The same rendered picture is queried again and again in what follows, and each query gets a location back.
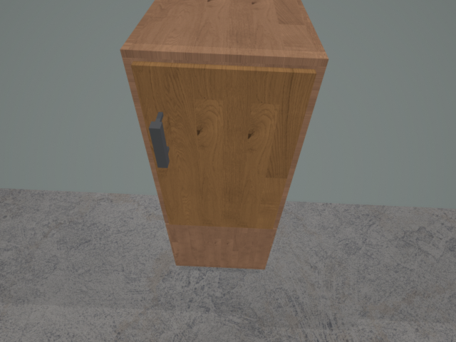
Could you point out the cupboard door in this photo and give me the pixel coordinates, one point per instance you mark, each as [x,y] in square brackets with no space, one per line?
[232,133]

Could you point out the handle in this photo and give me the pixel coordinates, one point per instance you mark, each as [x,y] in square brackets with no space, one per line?
[158,141]

